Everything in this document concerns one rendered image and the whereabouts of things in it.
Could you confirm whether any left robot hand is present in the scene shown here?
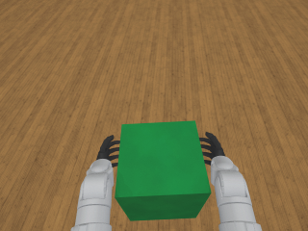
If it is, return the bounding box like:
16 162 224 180
96 135 120 167

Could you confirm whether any right robot hand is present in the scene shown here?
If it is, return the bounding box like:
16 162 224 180
199 132 225 166

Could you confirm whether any robot right forearm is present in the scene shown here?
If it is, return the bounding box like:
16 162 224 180
210 155 263 231

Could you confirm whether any robot left forearm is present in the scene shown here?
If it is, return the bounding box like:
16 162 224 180
70 159 115 231

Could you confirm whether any carton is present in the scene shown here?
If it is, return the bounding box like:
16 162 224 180
115 120 212 221

